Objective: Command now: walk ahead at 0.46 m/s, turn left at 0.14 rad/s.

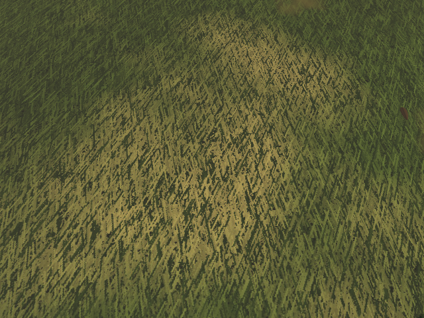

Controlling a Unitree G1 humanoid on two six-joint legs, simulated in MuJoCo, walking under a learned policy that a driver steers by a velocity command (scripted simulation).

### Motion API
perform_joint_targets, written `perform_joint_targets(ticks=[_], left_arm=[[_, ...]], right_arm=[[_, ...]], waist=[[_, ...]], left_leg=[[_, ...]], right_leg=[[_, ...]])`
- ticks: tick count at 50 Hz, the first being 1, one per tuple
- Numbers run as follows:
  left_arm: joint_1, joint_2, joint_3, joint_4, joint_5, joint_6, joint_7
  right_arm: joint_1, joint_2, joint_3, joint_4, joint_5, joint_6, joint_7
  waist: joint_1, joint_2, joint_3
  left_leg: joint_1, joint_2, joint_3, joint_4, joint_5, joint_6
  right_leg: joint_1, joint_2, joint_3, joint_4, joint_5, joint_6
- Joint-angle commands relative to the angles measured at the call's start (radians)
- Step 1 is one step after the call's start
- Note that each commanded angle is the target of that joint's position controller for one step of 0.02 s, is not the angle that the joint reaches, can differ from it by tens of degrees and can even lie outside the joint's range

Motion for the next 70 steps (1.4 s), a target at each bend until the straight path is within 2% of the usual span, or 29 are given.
perform_joint_targets(ticks=[1,2,3,4,5,6,9,17,22,25,27,28,29,30,31,32,35,40,50,53,55,56,57,58,59,61,64,67,70], left_arm=[[0.162,0.116,0.039,-0.013,-0.007,-0.029,0.027],[0.331,0.160,0.055,0.032,0.008,-0.040,0.042],[0.450,0.283,0.081,0.044,0.032,-0.045,0.048],[0.390,0.264,0.075,0.058,0.007,-0.036,0.034],[0.263,0.200,0.060,0.034,-0.005,-0.033,0.030],[0.193,0.124,0.041,0.021,-0.010,-0.039,0.026],[0.181,0.061,0.016,0.056,-0.007,-0.062,0.032],[0.322,0.078,0.014,0.135,-0.024,-0.083,0.031],[0.386,0.095,0.013,0.172,-0.018,-0.080,0.040],[0.371,0.111,0.016,0.185,-0.010,-0.071,0.051],[0.345,0.126,0.020,0.187,-0.005,-0.061,0.054],[0.344,0.115,0.015,0.182,-0.008,-0.058,0.053],[0.379,0.048,-0.004,0.141,-0.030,-0.059,0.047],[0.473,0.009,-0.005,0.149,-0.043,-0.057,0.042],[0.368,0.096,0.017,0.145,-0.021,-0.050,0.048],[0.298,0.085,0.016,0.123,-0.020,-0.058,0.041],[0.313,0.037,0.008,0.146,0.002,-0.031,0.027],[0.202,0.031,0.012,0.114,0.000,0.003,0.009],[-0.090,-0.002,-0.014,-0.004,0.002,-0.010,-0.006],[-0.032,0.019,-0.003,-0.001,0.005,-0.010,-0.001],[0.122,0.056,0.017,0.039,0.008,-0.013,0.006],[0.262,0.088,0.037,0.080,0.016,-0.021,0.012],[0.388,0.182,0.069,0.102,0.026,-0.022,0.027],[0.322,0.267,0.092,0.077,0.009,-0.009,0.029],[0.318,0.245,0.088,0.081,-0.018,0.001,0.031],[0.216,0.142,0.063,0.078,-0.018,-0.003,0.041],[0.166,0.114,0.046,0.063,-0.031,-0.029,0.046],[0.207,0.161,0.056,0.065,-0.027,-0.035,0.044],[0.244,0.161,0.055,0.057,-0.028,-0.015,0.049]], right_arm=[[-0.045,-0.188,-0.038,-0.032,0.000,-0.014,-0.003],[-0.043,-0.170,-0.031,-0.037,0.003,-0.017,0.000],[0.034,-0.067,-0.007,-0.068,0.035,-0.020,0.010],[0.044,-0.098,-0.015,-0.060,0.018,-0.024,0.012],[-0.007,-0.121,-0.021,-0.063,0.006,-0.019,0.012],[-0.076,-0.121,-0.017,-0.071,0.001,-0.022,0.020],[-0.084,-0.077,-0.005,-0.065,-0.021,0.000,0.038],[-0.370,-0.043,0.019,-0.156,-0.016,0.016,0.053],[-0.494,-0.041,0.029,-0.195,-0.007,0.010,0.050],[-0.466,-0.066,0.019,-0.192,-0.009,0.002,0.042],[-0.282,-0.096,0.000,-0.132,-0.014,-0.009,0.028],[-0.113,-0.131,-0.015,-0.077,-0.029,-0.019,0.018],[0.034,-0.227,-0.040,-0.058,-0.055,-0.023,0.005],[0.031,-0.269,-0.054,-0.050,-0.036,-0.012,0.012],[-0.068,-0.206,-0.043,-0.060,-0.001,-0.005,0.017],[-0.157,-0.144,-0.026,-0.073,0.005,-0.008,0.019],[-0.210,-0.065,-0.003,-0.055,0.003,-0.028,0.014],[-0.124,-0.096,-0.009,-0.012,0.005,-0.059,0.010],[0.006,-0.093,0.001,0.045,0.001,-0.048,-0.017],[-0.015,-0.125,-0.005,0.046,-0.004,-0.035,-0.029],[-0.042,-0.154,-0.015,0.034,-0.009,-0.019,-0.032],[-0.061,-0.163,-0.018,0.021,-0.004,-0.012,-0.028],[-0.070,-0.135,-0.011,-0.016,0.000,-0.016,-0.020],[-0.057,-0.061,-0.003,-0.089,0.018,-0.027,0.003],[-0.172,-0.123,-0.009,-0.110,0.000,-0.039,0.008],[-0.198,-0.110,-0.006,-0.120,0.015,-0.058,0.008],[-0.153,-0.086,-0.005,-0.119,-0.022,0.001,0.002],[-0.183,-0.070,0.001,-0.149,-0.019,0.031,0.004],[-0.277,-0.081,0.005,-0.193,-0.013,0.039,0.003]], waist=[[0.142,0.096,-0.023],[0.208,0.036,-0.132],[0.193,-0.203,-0.261],[0.147,-0.246,-0.264],[0.095,-0.129,-0.103],[0.089,-0.017,-0.022],[0.039,-0.059,0.020],[0.080,-0.033,0.073],[0.112,-0.044,0.075],[0.080,-0.051,0.060],[-0.002,-0.052,-0.038],[-0.066,-0.024,-0.133],[-0.087,0.120,-0.275],[-0.033,0.277,-0.355],[-0.015,0.108,-0.218],[0.011,0.076,-0.091],[0.083,0.079,-0.008],[0.082,0.068,0.045],[0.011,0.072,0.097],[0.054,0.109,0.047],[0.123,0.128,-0.046],[0.191,0.098,-0.119],[0.240,-0.010,-0.215],[0.152,-0.252,-0.271],[0.180,-0.051,-0.215],[0.098,0.069,-0.013],[0.026,0.056,-0.012],[0.026,0.008,-0.041],[0.063,-0.037,-0.058]], left_leg=[[-0.131,0.216,-0.030,0.282,0.961,0.088],[-0.267,0.160,0.011,0.526,0.816,0.071],[-0.552,0.007,0.086,0.903,0.342,0.023],[-0.682,-0.066,-0.019,1.053,-0.085,0.041],[-0.741,0.012,-0.033,1.116,-0.030,0.057],[-0.732,0.061,-0.015,1.066,0.053,0.060],[-0.654,0.126,0.030,0.940,0.129,0.037],[-0.808,0.157,0.140,0.609,0.337,-0.040],[-0.730,0.112,0.175,0.393,0.404,-0.016],[-0.672,0.079,0.174,0.337,0.306,0.028],[-0.455,0.019,0.196,0.274,0.249,0.069],[-0.223,0.051,0.161,0.248,0.270,0.102],[0.061,0.318,-0.162,0.235,0.171,0.176],[0.193,0.496,-0.580,0.103,0.176,0.285],[0.081,0.428,-0.489,0.081,0.094,0.243],[-0.074,0.390,-0.341,0.046,0.131,0.215],[-0.291,0.288,-0.102,-0.039,0.293,0.135],[-0.290,0.269,0.051,-0.114,0.362,0.114],[-0.075,0.276,0.262,-0.047,0.713,0.066],[0.003,0.298,0.307,0.113,1.106,0.053],[-0.001,0.308,0.325,0.370,1.245,0.056],[-0.098,0.293,0.338,0.591,1.110,0.041],[-0.326,0.250,0.346,0.913,0.711,0.014],[-0.775,-0.011,0.245,1.269,-0.153,-0.043],[-0.897,0.055,0.057,1.280,-0.079,-0.027],[-0.854,0.133,0.064,1.112,0.056,-0.032],[-0.689,0.147,0.071,0.975,0.040,-0.085],[-0.694,0.121,0.106,0.858,0.104,-0.112],[-0.717,0.104,0.115,0.736,0.195,-0.118]], right_leg=[[0.303,0.079,-0.039,-0.099,-0.016,-0.064],[0.548,-0.005,0.053,-0.122,-0.062,-0.094],[0.780,-0.295,0.526,-0.242,-0.344,-0.183],[0.744,-0.365,0.851,-0.412,-0.384,-0.220],[0.608,-0.351,0.710,-0.397,-0.446,-0.215],[0.480,-0.304,0.562,-0.410,-0.366,-0.201],[0.354,-0.188,0.314,-0.456,-0.076,-0.153],[0.430,-0.129,0.122,-0.504,0.246,-0.170],[0.527,-0.158,0.097,-0.471,0.394,-0.155],[0.625,-0.192,0.091,-0.375,0.599,-0.138],[0.635,-0.172,0.064,-0.141,0.800,-0.112],[0.524,-0.133,0.034,0.070,0.688,-0.094],[0.259,-0.050,-0.018,0.412,0.289,-0.064],[-0.010,0.116,0.042,0.678,-0.402,-0.048],[-0.093,0.042,0.138,0.717,-0.320,-0.065],[-0.099,0.004,0.132,0.673,-0.223,-0.067],[0.027,-0.054,0.128,0.548,-0.132,-0.044],[-0.090,-0.068,0.123,0.474,0.006,-0.015],[-0.128,-0.022,-0.039,0.054,0.149,-0.047],[-0.018,0.050,-0.092,0.017,0.015,-0.107],[0.151,0.114,-0.104,-0.011,-0.079,-0.161],[0.346,0.123,-0.067,-0.099,-0.052,-0.198],[0.584,-0.073,0.193,-0.136,-0.127,-0.265],[0.834,-0.325,0.785,-0.270,-0.054,-0.441],[0.804,-0.300,0.729,-0.314,-0.032,-0.417],[0.543,-0.243,0.501,-0.344,0.233,-0.331],[0.376,-0.137,0.302,-0.314,0.676,-0.274],[0.364,-0.077,0.240,-0.279,0.854,-0.240],[0.390,-0.043,0.240,-0.246,0.853,-0.183]])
